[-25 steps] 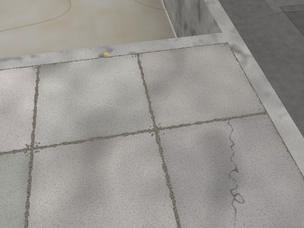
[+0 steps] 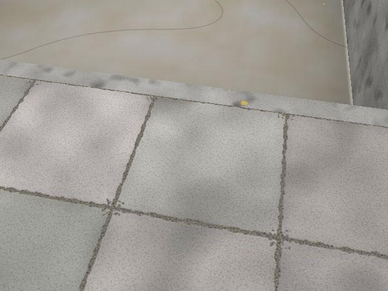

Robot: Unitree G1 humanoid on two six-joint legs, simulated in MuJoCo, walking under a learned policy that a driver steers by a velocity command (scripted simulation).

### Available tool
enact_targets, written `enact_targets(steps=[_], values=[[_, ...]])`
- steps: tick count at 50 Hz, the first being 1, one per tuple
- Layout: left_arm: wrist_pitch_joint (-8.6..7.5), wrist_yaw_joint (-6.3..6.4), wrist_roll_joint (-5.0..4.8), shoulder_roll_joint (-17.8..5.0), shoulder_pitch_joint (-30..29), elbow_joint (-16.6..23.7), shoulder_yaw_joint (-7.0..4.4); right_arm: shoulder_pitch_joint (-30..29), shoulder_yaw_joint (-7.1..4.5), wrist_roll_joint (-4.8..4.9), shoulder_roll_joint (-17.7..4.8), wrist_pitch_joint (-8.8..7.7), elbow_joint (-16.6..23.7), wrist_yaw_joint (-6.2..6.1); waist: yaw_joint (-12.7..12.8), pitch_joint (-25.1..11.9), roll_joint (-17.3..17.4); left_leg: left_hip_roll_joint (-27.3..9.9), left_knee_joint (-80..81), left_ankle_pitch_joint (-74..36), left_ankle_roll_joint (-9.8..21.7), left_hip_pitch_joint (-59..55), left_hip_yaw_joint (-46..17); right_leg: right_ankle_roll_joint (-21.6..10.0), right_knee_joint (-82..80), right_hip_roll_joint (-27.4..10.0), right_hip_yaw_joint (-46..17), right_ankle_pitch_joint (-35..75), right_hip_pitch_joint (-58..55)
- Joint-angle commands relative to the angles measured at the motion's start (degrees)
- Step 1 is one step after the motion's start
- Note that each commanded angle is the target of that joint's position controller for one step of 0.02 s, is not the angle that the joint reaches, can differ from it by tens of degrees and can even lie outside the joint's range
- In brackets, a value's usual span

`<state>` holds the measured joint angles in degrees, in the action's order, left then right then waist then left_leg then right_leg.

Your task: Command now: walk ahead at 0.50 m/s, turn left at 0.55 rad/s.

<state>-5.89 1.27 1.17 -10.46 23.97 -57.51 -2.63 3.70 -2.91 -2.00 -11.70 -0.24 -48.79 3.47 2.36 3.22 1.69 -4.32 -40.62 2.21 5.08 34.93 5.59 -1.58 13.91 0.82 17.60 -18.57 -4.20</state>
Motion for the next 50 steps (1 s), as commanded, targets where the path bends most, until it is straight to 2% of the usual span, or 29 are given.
enact_targets(steps=[1, 3, 4, 5, 6, 7, 8, 9, 10, 11, 12, 13, 15, 20, 22, 25, 29, 30, 31, 32, 33, 34, 35, 36, 37, 39, 41, 45, 50], values=[[0.32, 0.76, 0.17, -9.4, 1.9, 1.8, -1.83, -3.9, -0.35, -0.21, -2.7, -0.66, 4.7, 0.09, -1.3, 1.8, -6.4, 3.1, 3.7, 5.2, 2.6, -2.2, 3.4, -4.9, 1.7, -17.0, -2.8, 48.2, -1.5], [1.25, 0.98, 0.3, -11.3, 1.3, 2.0, -2.37, 1.3, -1.13, -0.35, -4.1, -0.62, 3.6, -0.41, -3.8, -1.6, -7.9, 7.0, 4.6, 11.5, 5.0, -8.8, 5.1, -4.8, 11.9, -17.3, -1.5, 62.5, -3.5], [1.9, 0.84, 0.29, -12.1, 1.1, 2.3, -2.61, 6.5, -1.82, -0.34, -5.3, -0.93, 2.2, -0.72, -5.7, -4.7, -7.9, 9.0, 6.6, 13.3, 6.4, -14.6, 5.0, -4.8, 20.7, -17.4, -1.5, 62.8, -2.8], [2.32, 0.49, 0.04, -12.3, 0.2, 3.0, -2.65, 14.6, -2.91, -0.81, -7.2, -1.5, -0.3, -1.37, -9.6, -9.1, -5.4, 9.8, 12.1, 11.1, 8.2, -26.3, 3.0, -3.3, 33.9, -16.5, -0.6, 54.6, 3.0], [2.23, 0.06, -0.73, -9.3, 0.3, 5.6, -1.95, 20.5, -4.81, -1.55, -13.3, -1.66, -1.2, -2.25, -11.3, -14.9, 2.0, -2.8, 14.4, 18.0, 12.8, -42.2, -14.8, -0.9, 52.8, -13.2, -0.6, 29.6, 20.0], [1.59, -0.99, -0.96, -6.6, -1.2, 10.0, -1.66, 17.7, -5.65, -0.22, -17.8, -1.16, 0.2, -2.37, -7.4, -17.5, 10.9, -16.3, 22.9, 13.1, 20.5, -51.9, -46.2, 2.1, 70.5, 0.0, -8.4, -13.0, 41.3], [1.08, -1.23, -0.35, -9.3, -8.1, 11.1, -2.0, 18.2, -5.07, 0.75, -15.9, -0.53, -0.2, -2.83, -9.0, -13.1, 0.2, -15.4, 25.2, 8.9, 18.5, -48.8, -40.1, 1.3, 69.9, -3.4, -17.5, -7.5, 46.7], [0.37, -1.49, -1.13, -7.9, -8.4, 11.2, -1.46, 15.5, -4.19, 1.06, -12.8, -0.73, -0.8, -3.3, -6.7, -7.2, -0.8, -14.2, 25.7, 4.3, 16.4, -41.9, -32.3, 0.7, 65.8, -5.9, -17.7, -2.2, 46.5], [0.24, -1.24, -1.16, -7.5, -6.5, 9.6, -1.42, 12.3, -3.24, 1.07, -9.6, -1.34, -0.6, -3.41, -3.8, -3.1, -3.9, -11.5, 26.2, -8.4, 13.5, -34.7, -26.1, 0.6, 60.1, -7.5, -17.6, -0.2, 42.3], [1.12, -0.99, -0.01, -7.4, -5.4, 9.0, -1.51, 10.2, -2.59, 1.49, -8.1, -2.08, -0.5, -3.65, -1.7, -1.9, -3.9, -8.9, 25.9, -18.9, 11.7, -30.4, -20.6, 1.1, 56.8, -8.2, -17.8, -0.2, 38.3], [2.34, -0.95, 0.85, -7.0, -3.1, 8.1, -1.43, 9.0, -2.05, 1.66, -7.0, -2.81, -0.3, -3.65, -0.3, -2.7, -3.0, -7.3, 25.6, -26.7, 10.5, -27.7, -16.7, 1.6, 54.8, -8.2, -17.9, -0.2, 34.1], [3.35, -1.01, 1.13, -6.7, -2.4, 7.8, -1.5, 9.7, -1.78, 1.81, -7.0, -3.58, -0.7, -3.51, 0.3, -3.3, -2.4, -6.4, 25.1, -33.8, 10.0, -26.8, -14.7, 2.0, 53.3, -7.6, -17.4, -0.2, 32.4], [4.34, -1.43, 0.81, -5.7, -1.7, 7.4, -1.29, 11.6, -1.69, 1.74, -8.1, -4.23, -1.9, -3.48, 1.0, -4.2, -1.0, -5.0, 25.2, -41.1, 8.6, -27.0, -10.8, 2.4, 49.4, -6.4, -16.3, 2.7, 32.1], [4.87, -1.67, -0.24, -5.4, -8.2, 8.0, -0.58, 13.0, -0.4, 1.05, -7.1, -3.97, -3.3, -4.14, -1.5, -3.0, 2.9, -2.9, 26.2, -41.2, 2.7, -29.7, -3.1, 1.3, 35.8, -4.5, -15.3, 12.1, 32.5], [4.82, -1.46, -0.4, -5.1, -11.1, 8.7, -0.2, 13.7, -0.14, 0.96, -7.2, -3.82, -3.9, -4.77, -2.9, -2.8, 3.2, -3.9, 25.8, -41.2, 2.2, -32.1, -1.6, 0.5, 30.4, -3.5, -15.0, 14.7, 32.0], [4.63, -1.31, 0.2, -6.0, -12.2, 9.3, -0.25, 14.3, -0.29, 1.13, -7.9, -3.16, -4.5, -5.94, -3.5, -2.8, 3.5, -6.0, 22.1, -42.3, 2.6, -36.6, -0.9, -0.8, 26.2, -2.1, -13.6, 12.7, 31.9], [4.13, -0.98, 0.6, -7.0, -5.6, 8.1, -1.04, 12.4, -1.18, 1.31, -9.8, -1.98, -4.0, -7.04, -0.9, -4.1, 3.3, -7.6, 8.6, -48.1, 3.2, -38.2, -1.2, -4.5, 19.9, 1.3, -12.0, 4.6, 26.3], [3.61, -0.82, 0.66, -7.2, -1.2, 7.2, -1.37, 11.0, -1.5, 1.4, -10.5, -1.71, -3.5, -7.06, 2.0, -5.4, 1.6, -6.2, 0.0, -43.1, 1.9, -35.8, 0.2, -5.9, 13.5, 1.1, -13.2, 11.4, 20.8], [3.09, -0.48, 0.87, -11.7, 3.6, 7.0, -2.67, 9.6, -1.7, 1.67, -10.9, -1.91, -1.5, -6.96, 4.8, -9.1, -4.2, -1.2, -16.3, -24.3, -0.9, -26.3, 2.7, -10.0, 11.4, -6.9, -24.3, 38.2, 10.8], [3.59, -0.22, 0.09, -17.3, 1.8, 7.4, -3.94, 13.4, -0.65, 1.94, -4.7, -1.47, 0.6, -6.04, -0.5, -11.8, -16.1, 12.4, -33.6, 33.2, -3.6, -8.2, 2.0, -21.0, 11.8, -21.7, -44.3, 73.9, 0.6], [4.14, -0.8, -2.13, -16.3, 1.3, 7.7, -3.81, 15.7, 0.0, 0.22, -4.3, -0.43, -0.5, -5.61, -0.8, -16.8, -9.7, 8.3, -36.5, 33.9, -3.7, -9.1, -8.7, -23.5, 9.0, -23.1, -46.5, 61.9, 3.6], [4.94, -0.78, -1.55, -13.9, -3.4, 9.1, -3.62, 12.8, -0.44, 0.6, -5.9, 0.08, -0.3, -5.54, -1.2, -9.4, -6.2, 6.6, -37.7, 30.6, -4.2, -6.3, -9.0, -22.5, 7.2, -20.5, -42.7, 47.1, 10.2], [5.82, -0.65, -1.04, -10.9, -7.1, 10.0, -2.75, 9.7, -0.82, 0.59, -7.1, 0.11, 0.5, -5.53, -1.9, -4.1, -2.2, 5.0, -33.9, 26.9, -4.6, -4.7, -8.7, -19.6, 4.4, -16.9, -39.3, 35.9, 15.8], [6.29, -0.46, -1.0, -9.5, -8.9, 10.7, -2.28, 8.2, -1.12, 0.28, -8.0, 0.28, 1.2, -5.51, -2.6, -2.4, -2.0, 4.1, -30.0, 24.2, -5.2, -4.6, -8.4, -17.0, 2.8, -13.8, -37.0, 29.7, 18.1], [6.44, -0.38, -0.9, -9.1, -9.1, 10.9, -2.25, 9.2, -1.02, -0.21, -7.6, 0.72, 1.4, -5.1, -3.2, -3.7, -3.9, 3.7, -26.8, 21.8, -5.7, -6.5, -8.1, -15.4, 1.5, -11.1, -35.3, 21.8, 19.2], [6.21, -0.74, -0.58, -10.6, -8.2, 10.8, -2.8, 9.6, -0.64, -0.35, -6.3, 1.23, 1.7, -4.31, -2.9, -5.8, -5.6, 3.8, -21.4, 19.2, -6.7, -7.5, -7.3, -14.0, -1.0, -8.3, -35.5, 5.7, 18.8], [5.94, -0.94, -0.46, -12.3, -7.5, 10.9, -3.44, 7.4, -0.53, -0.2, -6.4, 1.1, 2.7, -3.89, -2.0, -5.2, -7.0, 3.6, -15.3, 19.0, -7.8, -6.4, -7.1, -13.8, -3.5, -7.8, -38.1, -5.2, 18.3], [5.8, -1.34, -0.22, -13.9, -5.6, 11.2, -4.21, 3.5, -0.51, 0.06, -7.0, 0.24, 4.6, -3.93, 0.1, -4.8, -7.8, 3.5, -7.7, 17.6, -9.0, -4.6, -7.5, -13.3, -4.7, -8.4, -42.1, -10.9, 15.9], [5.32, -1.74, 0.2, -13.5, -5.3, 11.5, -4.12, 3.4, 0.1, 0.25, -6.4, -1.41, 5.5, -3.44, 0.7, -5.2, -8.6, 3.9, 0.5, 18.6, -7.3, -8.9, -6.0, -12.5, -3.7, -8.5, -42.3, -12.2, 16.2]])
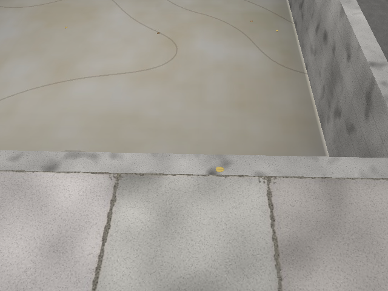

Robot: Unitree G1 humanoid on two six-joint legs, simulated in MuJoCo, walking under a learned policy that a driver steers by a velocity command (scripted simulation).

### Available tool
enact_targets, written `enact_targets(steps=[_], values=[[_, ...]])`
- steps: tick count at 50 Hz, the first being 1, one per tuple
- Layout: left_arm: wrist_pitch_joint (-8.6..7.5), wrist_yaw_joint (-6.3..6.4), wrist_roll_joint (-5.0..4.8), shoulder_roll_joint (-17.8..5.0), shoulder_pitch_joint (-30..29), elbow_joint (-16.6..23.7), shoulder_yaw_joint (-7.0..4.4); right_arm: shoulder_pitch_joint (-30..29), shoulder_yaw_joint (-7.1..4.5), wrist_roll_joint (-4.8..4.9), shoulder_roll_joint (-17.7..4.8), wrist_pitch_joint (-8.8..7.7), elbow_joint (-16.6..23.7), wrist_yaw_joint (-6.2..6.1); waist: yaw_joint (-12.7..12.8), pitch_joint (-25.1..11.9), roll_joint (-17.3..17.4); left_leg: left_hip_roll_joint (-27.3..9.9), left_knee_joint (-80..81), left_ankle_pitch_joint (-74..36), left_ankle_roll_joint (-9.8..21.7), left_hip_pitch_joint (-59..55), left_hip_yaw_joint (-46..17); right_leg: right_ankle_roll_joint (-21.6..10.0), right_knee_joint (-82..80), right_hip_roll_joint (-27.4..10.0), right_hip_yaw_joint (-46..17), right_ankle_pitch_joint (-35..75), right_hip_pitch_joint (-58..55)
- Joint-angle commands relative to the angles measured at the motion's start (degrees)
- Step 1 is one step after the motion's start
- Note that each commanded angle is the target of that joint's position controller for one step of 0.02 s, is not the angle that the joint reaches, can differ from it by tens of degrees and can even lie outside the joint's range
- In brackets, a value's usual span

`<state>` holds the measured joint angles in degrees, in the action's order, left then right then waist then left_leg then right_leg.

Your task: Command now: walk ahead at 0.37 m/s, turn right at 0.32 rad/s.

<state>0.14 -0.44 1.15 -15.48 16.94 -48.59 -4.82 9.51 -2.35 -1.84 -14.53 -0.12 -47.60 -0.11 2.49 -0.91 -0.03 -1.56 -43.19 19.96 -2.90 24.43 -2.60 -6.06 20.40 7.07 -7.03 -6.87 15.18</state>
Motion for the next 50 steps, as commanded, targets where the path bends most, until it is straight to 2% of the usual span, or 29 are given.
enact_targets(steps=[1, 2, 4, 5, 6, 7, 8, 9, 10, 12, 14, 18, 22, 24, 26, 27, 28, 29, 30, 31, 32, 34, 38, 42, 45, 47, 48, 49, 50], values=[[-0.76, -0.13, 0.28, -8.4, 1.3, 2.7, -1.87, -1.5, -0.35, 0.21, -3.6, -1.87, 4.4, 0.21, 0.2, -0.8, -7.0, 1.6, 5.3, 1.6, 1.4, -0.8, 2.6, -7.9, -9.8, -14.7, -17.6, -24.3, -1.7], [-0.77, -0.24, 0.26, -8.2, 0.5, 2.9, -1.8, 0.0, -0.24, 0.4, -3.5, -2.23, 4.1, 0.19, -0.6, -0.6, -6.9, 2.1, 8.3, 1.8, 2.3, -4.6, 3.1, -7.6, -9.3, -14.4, -17.4, -24.6, 0.6], [-0.61, -0.25, -0.15, -7.6, -2.1, 3.5, -1.6, 5.9, -0.06, 0.57, -2.8, -3.03, 2.3, -0.27, -4.3, 0.5, -4.5, 3.1, 19.4, -3.9, 4.6, -16.4, 4.9, -5.8, -5.6, -12.2, -15.7, -26.7, 8.1], [-0.86, -0.08, -0.2, -5.8, -3.0, 4.1, -1.11, 9.4, -0.29, 0.34, -3.7, -3.58, 1.3, -0.81, -6.0, 1.1, -1.8, 1.3, 23.1, -2.1, 5.6, -23.3, 2.2, -3.7, -1.0, -9.6, -14.3, -27.9, 14.2], [-1.57, -0.1, -0.46, -1.5, -5.1, 5.9, 0.18, 14.5, -0.87, -0.46, -7.6, -4.2, 0.7, -1.5, -7.9, 0.9, 7.3, -10.3, 31.7, 11.1, 7.7, -27.9, -12.1, -0.7, 12.6, -4.7, -7.5, -26.8, 21.0], [-2.51, -0.38, -1.01, 0.0, -6.6, 7.6, 0.81, 15.7, -2.54, -0.76, -14.2, -4.16, 0.3, -1.55, -7.7, 3.4, 13.5, -20.3, 39.7, 25.6, 12.3, -28.6, -32.8, 0.7, 24.3, 2.5, 0.9, -23.0, 30.9], [-3.15, -0.57, 0.57, -3.8, -6.6, 7.8, 0.23, 13.8, -3.1, -0.86, -13.6, -4.01, -0.3, -1.4, -5.2, 7.4, 7.2, -22.1, 39.0, 26.0, 15.2, -23.7, -34.4, 0.4, 30.2, -2.6, -2.1, -18.1, 32.2], [-3.48, -1.21, 0.67, -5.3, -5.3, 6.6, -0.19, 10.6, -2.29, 0.16, -9.9, -4.29, 0.5, -0.91, -3.1, 7.7, 4.6, -18.4, 38.0, 22.3, 14.2, -22.8, -29.1, 0.9, 31.8, -4.1, -2.4, -14.0, 31.2], [-3.58, -1.68, 0.82, -5.6, -4.0, 5.7, -0.27, 8.9, -1.86, 0.73, -8.1, -4.63, 0.9, -0.46, -2.1, 6.9, 4.8, -15.0, 38.0, 16.3, 12.5, -23.0, -23.2, 2.1, 32.1, -4.7, -1.4, -11.3, 29.8], [-3.21, -2.33, 1.78, -5.2, -4.4, 5.2, -0.12, 9.9, -1.37, 1.08, -6.4, -5.38, 0.3, -0.31, -2.4, 4.6, 6.9, -10.8, 37.7, 3.1, 11.5, -23.6, -14.5, 4.0, 34.6, -5.9, 2.4, -6.5, 27.8], [-2.8, -2.59, 1.73, -3.5, -7.7, 6.3, 0.56, 13.3, -1.22, 1.2, -5.4, -5.74, -1.5, 0.07, -3.4, 4.2, 6.5, -9.7, 37.2, -6.8, 12.2, -24.4, -10.5, 5.2, 34.9, -7.6, 5.3, -3.7, 28.6], [-2.46, -2.79, 1.27, -1.3, -16.5, 9.2, 2.02, 17.3, -1.37, 1.16, -5.3, -5.65, -3.5, 0.25, -6.0, 5.1, 6.9, -8.5, 36.0, -20.8, 12.8, -24.5, -5.5, 6.6, 25.5, -9.3, 9.6, -0.4, 26.5], [-2.52, -2.69, 0.58, -1.3, -20.7, 10.7, 2.61, 19.7, -1.76, 0.85, -7.1, -5.42, -5.1, 0.16, -6.9, 5.6, 7.9, -9.7, 33.4, -29.1, 12.2, -24.8, -3.7, 4.6, 15.5, -8.2, 11.9, -1.0, 19.1], [-2.67, -2.15, 0.58, -2.1, -19.3, 10.5, 2.43, 19.4, -1.91, 0.87, -7.7, -5.16, -5.6, 0.04, -5.6, 5.4, 7.9, -11.1, 30.7, -36.2, 11.6, -25.1, -3.4, 2.7, 12.6, -7.0, 12.6, -2.6, 13.8], [-3.18, -1.1, 0.83, -3.6, -9.7, 7.3, 1.54, 18.2, -2.07, 1.23, -8.6, -4.83, -6.1, -0.04, -0.5, 0.7, 6.2, -9.9, 19.1, -51.8, 10.1, -25.0, -0.7, 0.3, 7.6, -3.9, 13.5, -2.4, 0.5], [-3.93, -0.38, 1.67, -5.1, -1.0, 4.3, 0.83, 18.1, -1.76, 1.63, -7.8, -4.67, -6.2, -0.12, 2.9, -4.4, 4.2, -7.3, 8.2, -50.0, 8.7, -20.1, 1.6, -1.2, 6.2, -5.2, 11.9, 0.5, -12.1], [-4.56, 0.45, 3.02, -9.3, 8.8, 2.9, -0.08, 17.9, -0.88, 1.76, -5.0, -4.7, -4.1, -0.21, 6.2, -12.0, -2.2, -4.3, -8.4, -28.8, 7.3, -9.2, 3.7, -3.7, 5.8, -19.4, -2.6, 0.3, -26.1], [-4.08, 0.5, 2.37, -14.6, 10.0, 2.2, -1.25, 25.1, 0.0, 3.51, 0.3, -4.38, -4.0, -0.33, 2.8, -18.5, -16.3, 5.8, -27.3, 12.4, 5.1, 5.9, 4.9, -11.8, 0.5, -34.6, -26.9, 13.7, -35.1], [-3.7, 0.32, -0.3, -11.1, 6.9, 2.4, -0.8, 20.7, -1.62, 1.72, -5.9, -3.71, -4.8, -0.99, 2.4, -13.4, -5.4, 2.7, -30.5, 9.5, 5.9, 7.6, -1.4, -11.3, 0.4, -31.1, -23.5, 21.8, -28.2], [-4.04, 0.27, -0.58, -7.2, 1.3, 2.7, 0.45, 17.2, -1.41, 1.58, -4.3, -3.79, -3.9, -0.78, -0.1, -6.0, -4.5, 0.9, -29.5, 5.8, 6.0, 7.8, -1.2, -10.2, 0.3, -28.4, -13.8, 29.8, -20.7], [-4.39, 0.05, -0.38, -3.7, -1.6, 2.6, 1.46, 15.8, -1.01, 1.35, -3.0, -3.78, -4.0, -0.66, -1.5, -2.6, -2.9, -0.7, -26.3, 3.8, 5.7, 6.4, -0.6, -8.5, -1.1, -25.3, -7.5, 35.7, -15.1], [-4.77, 0.38, -0.65, -1.3, -3.7, 1.7, 2.45, 16.3, -1.04, 0.3, -2.3, -2.31, -4.8, -0.16, -4.1, -0.6, -4.9, -1.8, -21.2, 1.7, 4.7, 2.0, 0.4, -5.8, -3.5, -21.1, -0.5, 39.2, -8.7], [-5.55, 0.74, -0.53, -2.7, -2.8, -0.5, 2.78, 15.9, -0.65, 0.06, 0.0, -0.78, -5.7, 0.56, -6.2, -2.1, -4.5, -0.4, -12.9, -3.3, 3.2, -2.1, 2.1, -6.3, -4.4, -19.2, 5.3, 46.5, -5.6], [-4.68, 0.98, -0.33, -2.7, -0.9, -3.1, 3.23, 10.0, 0.39, 0.35, 0.7, -0.07, -5.2, 0.06, -4.3, -1.8, -6.5, 0.4, 0.4, -9.5, 3.2, -6.5, 4.3, -4.5, -3.0, -16.8, 8.6, 43.2, -4.3], [-3.72, 1.36, -0.46, -2.5, 1.0, -4.9, 3.47, 8.2, 0.59, 0.45, 0.0, 0.04, -5.8, -0.86, -3.1, -0.9, -5.3, 0.5, 5.5, -9.6, 3.9, -9.2, 4.0, -4.9, -1.4, -18.2, 6.4, 34.9, -4.1], [-3.04, 1.67, -0.69, -2.0, -0.2, -5.5, 3.84, 8.7, 0.83, 0.18, 0.5, -0.3, -6.4, -1.42, -4.3, 0.9, -3.6, 0.4, 14.1, -13.3, 4.9, -13.9, 3.8, -3.6, 0.3, -18.0, 4.8, 24.1, -1.7], [-2.7, 1.82, -0.49, -1.6, 0.6, -5.9, 4.01, 9.0, 0.83, -0.13, -0.7, -0.74, -6.8, -1.62, -4.5, 1.3, -0.6, -2.0, 20.0, -22.9, 5.2, -18.1, 1.2, -1.1, 1.4, -16.6, 4.2, 15.2, 0.2], [-2.42, 1.97, 0.11, -1.1, 4.5, -6.2, 4.03, 11.1, 0.15, -0.14, -4.3, -1.2, -7.6, -1.86, -2.2, -0.3, 3.3, -7.6, 19.5, -35.9, 5.9, -22.7, -3.8, 0.8, 3.3, -13.4, 5.0, 3.0, 1.9], [-1.91, 1.84, -0.24, 1.8, 12.0, -8.5, 4.4, 10.1, 0.17, 0.66, -5.1, -0.96, -8.1, -1.8, 1.2, -1.1, 8.2, -11.8, 18.4, -42.5, 10.0, -22.5, -6.9, 1.9, 2.1, -10.0, 6.4, -9.7, 0.9]])
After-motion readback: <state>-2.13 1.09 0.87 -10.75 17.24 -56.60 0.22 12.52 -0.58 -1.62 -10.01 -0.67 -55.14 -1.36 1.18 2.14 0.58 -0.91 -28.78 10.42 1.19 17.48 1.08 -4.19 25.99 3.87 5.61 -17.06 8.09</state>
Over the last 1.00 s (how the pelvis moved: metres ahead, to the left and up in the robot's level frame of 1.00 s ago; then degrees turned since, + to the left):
0.33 0.04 0.01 -9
